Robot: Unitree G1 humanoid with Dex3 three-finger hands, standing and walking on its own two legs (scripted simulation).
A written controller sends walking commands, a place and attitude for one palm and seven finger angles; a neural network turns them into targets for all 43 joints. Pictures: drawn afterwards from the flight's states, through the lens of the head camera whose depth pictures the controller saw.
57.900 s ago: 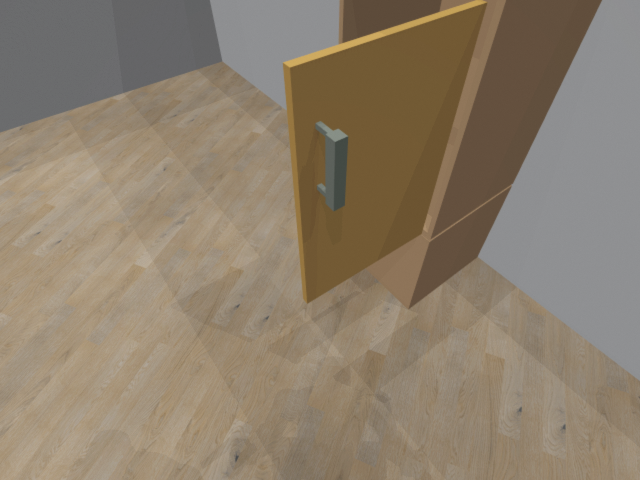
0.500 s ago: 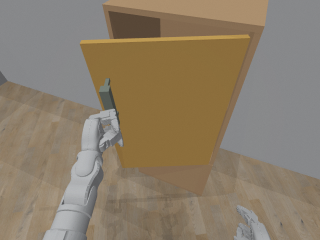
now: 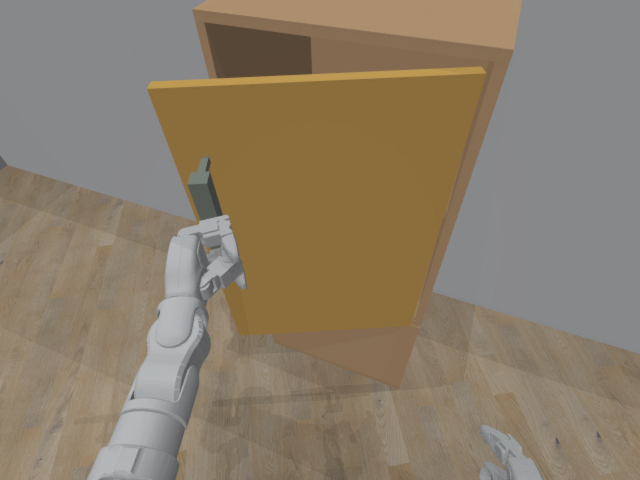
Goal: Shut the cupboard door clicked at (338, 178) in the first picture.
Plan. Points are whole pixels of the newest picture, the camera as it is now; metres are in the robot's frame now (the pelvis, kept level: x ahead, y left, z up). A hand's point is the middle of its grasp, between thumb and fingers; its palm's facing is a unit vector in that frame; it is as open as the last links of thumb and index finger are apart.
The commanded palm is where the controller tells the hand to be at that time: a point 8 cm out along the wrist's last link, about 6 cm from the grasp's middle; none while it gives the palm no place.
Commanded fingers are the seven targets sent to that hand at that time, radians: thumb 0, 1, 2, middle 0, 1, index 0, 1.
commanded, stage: push the door shut along its arc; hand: left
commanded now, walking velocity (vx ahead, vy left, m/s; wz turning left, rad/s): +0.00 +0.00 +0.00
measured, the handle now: (214, 208) +0.45 +0.17 +0.10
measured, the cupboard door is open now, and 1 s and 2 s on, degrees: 25 11 1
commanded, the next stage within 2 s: pull the fist back off the door in 1.94 s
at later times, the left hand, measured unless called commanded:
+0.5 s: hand (232, 234) +0.40 +0.13 +0.10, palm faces +0.00 -1.00 -0.02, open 3.1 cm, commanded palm +0.38 +0.18 +0.10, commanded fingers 0.00 0.90 0.90 -1.30 -1.50 -1.30 -1.50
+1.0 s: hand (243, 203) +0.46 +0.13 +0.10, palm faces -0.14 -0.99 -0.02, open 3.2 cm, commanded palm +0.46 +0.16 +0.10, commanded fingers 0.00 0.90 0.90 -1.30 -1.50 -1.30 -1.50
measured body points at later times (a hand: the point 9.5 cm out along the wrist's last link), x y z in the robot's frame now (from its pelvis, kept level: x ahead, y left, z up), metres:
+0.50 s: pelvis -0.01 +0.01 +0.00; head +0.02 +0.00 +0.45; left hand +0.39 +0.19 +0.11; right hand +0.11 -0.24 -0.11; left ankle +0.01 +0.12 -0.72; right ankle +0.00 -0.09 -0.72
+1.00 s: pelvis -0.02 +0.03 -0.02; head +0.05 +0.03 +0.43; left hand +0.46 +0.19 +0.11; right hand +0.01 -0.24 -0.14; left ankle +0.01 +0.12 -0.72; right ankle +0.00 -0.09 -0.72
